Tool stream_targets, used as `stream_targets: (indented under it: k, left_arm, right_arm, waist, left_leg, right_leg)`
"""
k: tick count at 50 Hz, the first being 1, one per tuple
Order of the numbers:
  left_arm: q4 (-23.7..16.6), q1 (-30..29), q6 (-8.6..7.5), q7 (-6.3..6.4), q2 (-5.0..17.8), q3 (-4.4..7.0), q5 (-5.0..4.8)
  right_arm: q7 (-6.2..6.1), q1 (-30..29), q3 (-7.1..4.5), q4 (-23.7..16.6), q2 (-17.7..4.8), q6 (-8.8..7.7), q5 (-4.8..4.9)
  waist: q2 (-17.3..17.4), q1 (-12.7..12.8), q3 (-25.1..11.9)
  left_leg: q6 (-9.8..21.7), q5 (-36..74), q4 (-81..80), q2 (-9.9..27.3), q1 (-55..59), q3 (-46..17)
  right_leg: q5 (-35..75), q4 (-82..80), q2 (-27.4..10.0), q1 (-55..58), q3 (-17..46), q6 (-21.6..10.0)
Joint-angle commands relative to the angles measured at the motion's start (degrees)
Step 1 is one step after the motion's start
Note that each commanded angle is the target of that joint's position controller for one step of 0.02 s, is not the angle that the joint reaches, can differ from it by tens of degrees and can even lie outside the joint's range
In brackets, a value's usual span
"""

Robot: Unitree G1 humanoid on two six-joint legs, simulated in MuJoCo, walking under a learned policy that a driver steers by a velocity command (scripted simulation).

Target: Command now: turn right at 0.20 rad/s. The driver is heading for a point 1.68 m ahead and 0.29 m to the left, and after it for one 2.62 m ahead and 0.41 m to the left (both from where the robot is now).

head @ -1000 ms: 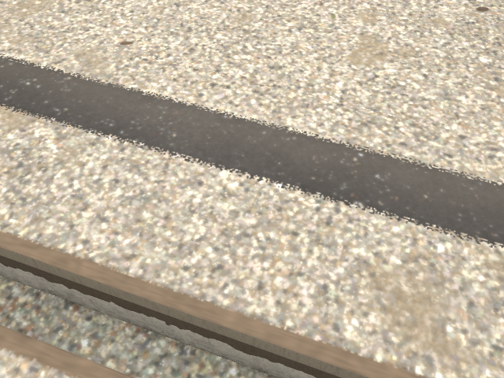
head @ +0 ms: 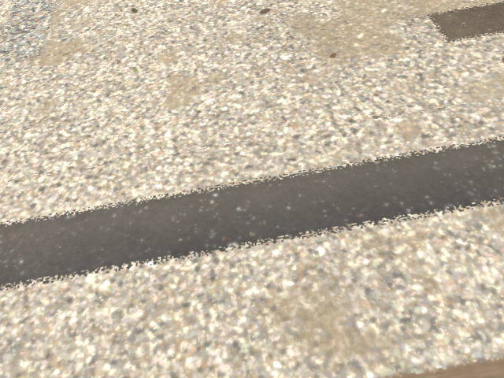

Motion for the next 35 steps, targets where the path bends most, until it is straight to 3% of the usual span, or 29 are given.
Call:
stream_targets:
  k: [1,4,5,7,8,9,10,11,12,14,17,19,20,21,35]
  left_arm:
    - [-3.4,-0.6,0.06,0.37,8.6,1.82,-0.06]
    - [-3.3,-0.4,0.65,0.18,8.7,1.49,0.13]
    - [-3.4,-0.9,0.74,0.17,8.5,1.24,-0.12]
    - [-3.0,-1.5,0.93,0.33,7.6,0.64,-0.97]
    - [-2.6,-0.3,0.70,0.30,7.3,0.43,-1.33]
    - [-2.7,1.0,0.08,0.13,6.2,0.06,-0.70]
    - [-2.4,4.1,-0.66,-0.26,4.8,-0.15,0.62]
    - [-2.4,3.4,-1.18,-0.41,4.5,-0.29,1.53]
    - [-2.6,1.5,-1.18,-0.33,5.8,0.11,1.62]
    - [-2.9,-1.9,-0.40,-0.11,6.0,0.38,1.26]
    - [-1.4,-0.2,0.07,-0.18,6.1,0.52,0.55]
    - [-0.2,0.7,-0.07,-0.05,5.9,0.60,0.48]
    - [0.8,1.1,-0.14,0.05,5.4,0.64,0.95]
    - [1.4,1.4,-0.19,0.13,5.4,0.69,0.99]
    - [9.2,3.3,-0.92,1.06,6.1,1.16,0.42]
  right_arm:
    - [0.71,-2.9,-0.28,-5.3,-3.5,-0.78,0.49]
    - [1.29,-1.6,0.19,-5.7,-2.7,-0.78,0.29]
    - [1.57,-1.5,0.05,-5.6,-3.5,-1.14,0.51]
    - [2.11,1.8,0.55,-4.3,-2.3,-1.87,0.25]
    - [2.28,4.1,0.62,-3.4,-2.9,-2.17,-0.29]
    - [2.13,6.3,0.14,-3.1,-6.4,-2.27,-1.31]
    - [2.04,4.7,0.63,-3.2,-6.4,-2.07,-1.49]
    - [2.27,2.4,1.72,-3.3,-2.8,-2.21,-0.98]
    - [2.45,0.1,1.88,-3.1,-2.8,-2.38,-0.80]
    - [2.45,0.0,1.79,-2.4,-4.1,-2.73,-0.57]
    - [2.20,1.8,2.00,-0.9,-4.6,-3.04,-0.04]
    - [1.95,2.6,2.35,-0.1,-4.0,-2.85,0.00]
    - [1.92,2.9,2.49,0.7,-3.4,-2.81,-0.70]
    - [1.90,2.9,2.56,1.1,-3.4,-2.71,-0.73]
    - [1.95,2.8,3.20,6.6,-4.1,-2.40,-0.44]
  waist:
    - [-11.2,1.6,-4.9]
    - [-11.9,2.2,-5.1]
    - [-11.5,2.1,-4.5]
    - [-10.8,0.0,-5.1]
    - [-9.9,-0.5,-5.8]
    - [-3.9,0.5,-8.1]
    - [4.4,3.6,-8.9]
    - [6.1,2.9,-8.5]
    - [5.4,3.1,-6.5]
    - [4.1,1.5,-4.6]
    - [0.6,0.7,-3.5]
    - [-0.1,0.3,-3.4]
    - [-1.0,0.2,-3.3]
    - [-1.5,0.1,-2.6]
    - [-3.0,-0.1,-1.4]
  left_leg:
    - [0.2,-2.6,-7.7,0.8,1.0,0.5]
    - [0.8,-4.1,-15.9,-0.7,8.0,2.3]
    - [1.8,-4.1,-20.5,-0.3,8.1,1.5]
    - [3.7,5.8,-35.3,-0.5,15.1,2.0]
    - [5.2,15.1,-41.4,1.1,21.5,0.7]
    - [7.9,30.8,-40.8,7.6,29.3,-4.9]
    - [13.0,48.9,-37.3,13.0,33.8,-8.9]
    - [18.4,43.7,-39.4,16.4,28.0,-11.5]
    - [17.8,35.8,-41.0,14.8,24.7,-10.8]
    - [13.4,25.8,-42.1,9.9,22.8,-7.6]
    - [10.4,20.0,-42.9,6.3,23.5,-4.1]
    - [10.4,19.6,-43.4,5.8,24.3,-3.7]
    - [10.4,17.2,-43.6,5.5,24.8,-3.4]
    - [10.4,15.8,-44.1,5.3,24.6,-3.5]
    - [10.4,14.4,-46.1,3.3,24.0,-2.9]
  right_leg:
    - [37.8,-0.1,-14.8,6.3,8.3,-10.5]
    - [36.5,0.4,-14.7,4.0,9.9,-11.2]
    - [34.2,0.3,-15.8,4.6,12.1,-11.1]
    - [31.1,1.6,-14.2,3.7,12.1,-9.0]
    - [26.9,1.7,-12.8,1.0,11.7,-6.8]
    - [18.2,6.4,-9.2,-3.4,8.1,-3.4]
    - [-2.7,8.4,-3.9,-9.2,4.6,-0.6]
    - [-9.3,6.8,-3.3,-7.3,3.0,2.5]
    - [-5.8,4.4,-4.8,-4.8,2.4,3.4]
    - [3.1,0.3,-5.4,-2.2,2.5,3.2]
    - [9.5,-2.5,-5.7,0.1,2.7,2.3]
    - [10.3,-3.6,-5.8,0.6,2.7,2.4]
    - [9.0,-4.1,-5.8,0.5,2.4,2.5]
    - [8.7,-4.6,-5.8,0.2,2.3,2.6]
    - [10.4,-6.8,-6.4,2.1,0.9,3.3]
Velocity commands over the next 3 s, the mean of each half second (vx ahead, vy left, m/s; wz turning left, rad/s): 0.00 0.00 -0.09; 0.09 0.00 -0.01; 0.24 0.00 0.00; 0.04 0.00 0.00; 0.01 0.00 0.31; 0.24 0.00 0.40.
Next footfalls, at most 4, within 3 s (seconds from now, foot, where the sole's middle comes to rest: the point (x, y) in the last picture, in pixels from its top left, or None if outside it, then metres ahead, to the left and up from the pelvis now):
0.16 left None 0.01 0.15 -0.79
1.12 right None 0.07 -0.09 -0.79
1.66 left None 0.50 0.12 -0.79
2.16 right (346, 359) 0.53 -0.14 -0.79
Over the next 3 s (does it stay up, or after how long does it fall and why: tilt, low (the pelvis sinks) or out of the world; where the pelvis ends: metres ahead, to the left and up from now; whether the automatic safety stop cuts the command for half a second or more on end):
stays up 0.57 0.02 0.00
